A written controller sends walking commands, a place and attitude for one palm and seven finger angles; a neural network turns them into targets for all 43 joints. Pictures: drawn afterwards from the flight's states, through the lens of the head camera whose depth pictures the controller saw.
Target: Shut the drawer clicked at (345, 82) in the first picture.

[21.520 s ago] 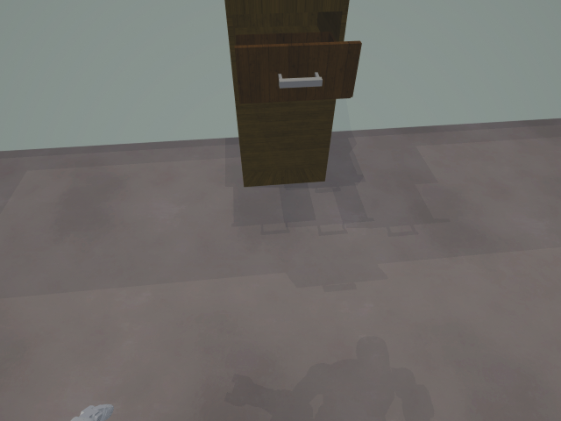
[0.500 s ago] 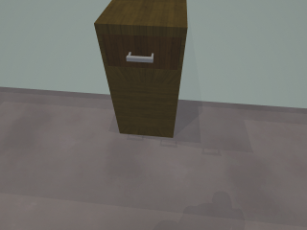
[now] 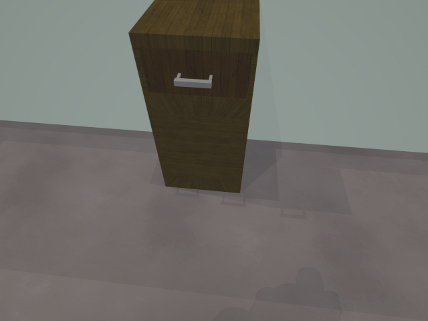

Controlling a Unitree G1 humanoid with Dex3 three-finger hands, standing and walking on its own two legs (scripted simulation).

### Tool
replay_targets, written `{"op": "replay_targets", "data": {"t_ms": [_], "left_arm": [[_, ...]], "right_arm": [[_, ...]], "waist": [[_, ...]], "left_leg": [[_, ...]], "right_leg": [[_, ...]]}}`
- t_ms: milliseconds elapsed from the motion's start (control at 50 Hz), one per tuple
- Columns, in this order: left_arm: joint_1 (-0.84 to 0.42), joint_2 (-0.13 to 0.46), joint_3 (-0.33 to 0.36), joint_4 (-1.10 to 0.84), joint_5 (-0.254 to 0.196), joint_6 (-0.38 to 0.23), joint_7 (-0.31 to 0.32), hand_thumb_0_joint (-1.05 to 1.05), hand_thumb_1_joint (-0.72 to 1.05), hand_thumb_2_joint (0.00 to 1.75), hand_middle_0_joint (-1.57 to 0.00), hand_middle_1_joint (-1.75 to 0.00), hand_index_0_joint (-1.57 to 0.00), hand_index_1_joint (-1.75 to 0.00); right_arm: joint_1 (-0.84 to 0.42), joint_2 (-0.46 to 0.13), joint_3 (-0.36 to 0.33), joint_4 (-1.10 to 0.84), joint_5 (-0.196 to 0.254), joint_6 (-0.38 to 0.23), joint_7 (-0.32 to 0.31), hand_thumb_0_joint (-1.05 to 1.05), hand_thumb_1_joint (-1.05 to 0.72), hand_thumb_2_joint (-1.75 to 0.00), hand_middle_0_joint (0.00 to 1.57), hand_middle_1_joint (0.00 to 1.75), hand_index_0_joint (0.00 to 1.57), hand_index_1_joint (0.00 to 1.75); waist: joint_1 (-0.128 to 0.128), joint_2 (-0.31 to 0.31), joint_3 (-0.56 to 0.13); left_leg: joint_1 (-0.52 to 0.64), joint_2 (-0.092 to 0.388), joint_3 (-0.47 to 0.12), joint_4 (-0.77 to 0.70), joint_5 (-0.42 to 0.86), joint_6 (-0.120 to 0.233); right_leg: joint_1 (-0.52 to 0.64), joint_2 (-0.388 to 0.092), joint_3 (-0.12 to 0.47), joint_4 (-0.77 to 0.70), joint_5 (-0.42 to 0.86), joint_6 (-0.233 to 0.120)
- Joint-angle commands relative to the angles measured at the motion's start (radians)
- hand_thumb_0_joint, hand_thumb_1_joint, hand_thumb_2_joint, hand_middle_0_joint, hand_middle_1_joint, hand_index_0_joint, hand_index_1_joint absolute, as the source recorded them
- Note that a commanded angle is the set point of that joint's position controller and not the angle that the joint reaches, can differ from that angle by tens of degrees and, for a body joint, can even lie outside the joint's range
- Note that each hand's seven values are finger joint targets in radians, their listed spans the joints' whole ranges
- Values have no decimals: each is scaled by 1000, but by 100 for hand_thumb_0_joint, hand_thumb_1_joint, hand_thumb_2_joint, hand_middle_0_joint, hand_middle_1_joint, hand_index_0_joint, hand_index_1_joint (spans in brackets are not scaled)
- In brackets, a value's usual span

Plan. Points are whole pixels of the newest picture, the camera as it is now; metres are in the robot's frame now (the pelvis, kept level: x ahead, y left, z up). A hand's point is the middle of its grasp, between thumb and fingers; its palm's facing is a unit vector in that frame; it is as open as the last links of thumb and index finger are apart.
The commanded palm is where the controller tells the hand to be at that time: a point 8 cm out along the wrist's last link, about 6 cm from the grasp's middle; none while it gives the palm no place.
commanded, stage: look to check the result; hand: left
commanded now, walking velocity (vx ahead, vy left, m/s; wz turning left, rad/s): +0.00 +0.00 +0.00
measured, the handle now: (193, 79) +0.89 +0.12 -0.03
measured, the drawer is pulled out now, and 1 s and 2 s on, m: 0.00 0.00 0.00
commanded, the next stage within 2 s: stand and wait in 0.10 s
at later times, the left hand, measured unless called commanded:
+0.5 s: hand out of the picture +0.02 +0.19 -0.17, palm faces +0.03 -0.97 -0.23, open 7.3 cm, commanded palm none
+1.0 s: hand out of the picture +0.05 +0.21 -0.16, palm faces +0.01 -0.96 -0.27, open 7.3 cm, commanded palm none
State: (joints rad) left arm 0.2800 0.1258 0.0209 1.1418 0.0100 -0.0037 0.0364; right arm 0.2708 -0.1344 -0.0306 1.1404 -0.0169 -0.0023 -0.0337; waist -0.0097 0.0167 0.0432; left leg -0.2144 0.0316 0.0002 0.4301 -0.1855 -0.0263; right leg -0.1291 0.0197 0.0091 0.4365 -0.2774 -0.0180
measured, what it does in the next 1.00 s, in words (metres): stands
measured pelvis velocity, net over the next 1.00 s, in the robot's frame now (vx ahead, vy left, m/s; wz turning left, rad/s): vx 0.01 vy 0.00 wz -0.01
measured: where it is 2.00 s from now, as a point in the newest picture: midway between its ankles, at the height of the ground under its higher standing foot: outside the picture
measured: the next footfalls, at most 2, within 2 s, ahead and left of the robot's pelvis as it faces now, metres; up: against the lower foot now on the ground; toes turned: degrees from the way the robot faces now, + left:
none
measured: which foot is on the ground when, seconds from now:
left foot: down 0.00-1.00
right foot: down 0.00-1.00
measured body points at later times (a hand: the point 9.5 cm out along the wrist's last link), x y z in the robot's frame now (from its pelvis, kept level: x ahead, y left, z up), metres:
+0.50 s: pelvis +0.00 +0.00 +0.00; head +0.02 -0.01 +0.45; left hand +0.02 +0.24 -0.15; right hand +0.01 -0.24 -0.16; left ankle +0.03 +0.14 -0.74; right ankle -0.03 -0.11 -0.74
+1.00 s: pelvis +0.01 +0.00 +0.00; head +0.02 +0.00 +0.45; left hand +0.05 +0.26 -0.14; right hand +0.04 -0.26 -0.15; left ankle +0.03 +0.14 -0.74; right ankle -0.03 -0.11 -0.74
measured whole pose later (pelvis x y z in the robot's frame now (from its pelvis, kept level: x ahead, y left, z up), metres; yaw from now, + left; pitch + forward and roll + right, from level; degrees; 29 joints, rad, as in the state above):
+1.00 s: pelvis +0.01 +0.00 +0.00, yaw +0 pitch -2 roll +0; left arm 0.18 0.23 0.03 1.13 0.01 -0.01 0.02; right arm 0.18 -0.23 -0.03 1.14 -0.02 -0.01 -0.02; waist -0.01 0.01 0.05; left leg -0.18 0.03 0.01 0.38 -0.17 -0.03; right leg -0.09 0.02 0.02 0.38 -0.26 -0.02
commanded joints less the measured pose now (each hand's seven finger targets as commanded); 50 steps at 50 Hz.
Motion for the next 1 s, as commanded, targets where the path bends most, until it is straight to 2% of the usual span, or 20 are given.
{"op": "replay_targets", "data": {"t_ms": [0,160,240,280,380,440,640,800,920,980], "left_arm": [[58,122,18,-22,-1,-18,4,0,90,90,-20,-30,-20,-30],[42,148,22,-30,-1,-20,1,0,90,90,-20,-30,-20,-30],[28,160,24,-32,-1,-21,0,0,90,90,-20,-30,-20,-30],[23,161,23,-32,-2,-20,0,0,90,90,-20,-30,-20,-30],[9,179,25,-37,-2,-22,-2,0,90,90,-20,-30,-20,-30],[-3,185,27,-39,-2,-22,-4,0,90,90,-20,-30,-20,-30],[-33,212,29,-40,-2,-21,-9,0,90,90,-20,-30,-20,-30],[-58,243,35,-47,-1,-26,-9,0,90,90,-20,-30,-20,-30],[-76,258,35,-50,0,-25,-12,0,90,90,-20,-30,-20,-30],[-83,271,36,-51,0,-27,-13,0,90,90,-20,-30,-20,-30]], "right_arm": [[55,-101,-12,-24,2,-6,-10,0,-90,-90,20,30,20,30],[32,-126,-16,-32,3,-5,-9,0,-90,-90,20,30,20,30],[27,-132,-16,-30,2,-7,-9,0,-90,-90,20,30,20,30],[15,-136,-15,-32,2,-5,-9,0,-90,-90,20,30,20,30],[10,-154,-17,-33,2,-7,-9,0,-90,-90,20,30,20,30],[3,-165,-17,-34,1,-10,-9,0,-90,-90,20,30,20,30],[-28,-198,-17,-37,1,-12,-7,0,-90,-90,20,30,20,30],[-50,-222,-21,-42,2,-18,-6,0,-90,-90,20,30,20,30],[-76,-245,-21,-45,1,-16,-4,0,-90,-90,20,30,20,30],[-86,-255,-23,-50,1,-17,-3,0,-90,-90,20,30,20,30]], "waist": [[-1,-12,43],[1,-31,39],[0,-22,23],[1,-11,41],[-1,-31,21],[0,-11,6],[1,-14,13],[1,-15,-23],[0,-7,-6],[0,-12,-19]], "left_leg": [[65,64,-45,-51,104,49],[73,65,-43,-53,105,46],[75,67,-40,-54,120,44],[71,66,-41,-57,103,43],[82,71,-45,-60,116,44],[84,73,-49,-65,122,45],[87,76,-56,-82,113,46],[110,82,-57,-80,175,48],[108,81,-59,-91,145,46],[120,84,-58,-91,148,46]], "right_leg": [[-114,-98,76,-121,122,-24],[-110,-99,80,-132,127,-24],[-86,-105,75,-129,166,-23],[-99,-104,79,-137,142,-24],[-86,-103,77,-137,154,-24],[-72,-103,80,-135,156,-26],[-73,-105,79,-144,137,-24],[-44,-113,78,-134,219,-24],[-55,-113,86,-149,185,-23],[-53,-115,84,-152,189,-23]]}}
